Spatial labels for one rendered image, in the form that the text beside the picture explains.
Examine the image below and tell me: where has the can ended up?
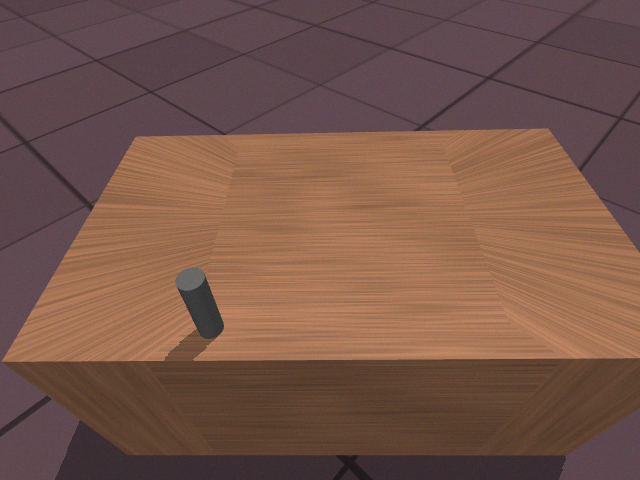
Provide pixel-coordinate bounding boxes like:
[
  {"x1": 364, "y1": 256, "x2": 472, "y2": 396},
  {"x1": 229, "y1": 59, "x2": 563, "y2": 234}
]
[{"x1": 175, "y1": 267, "x2": 224, "y2": 339}]

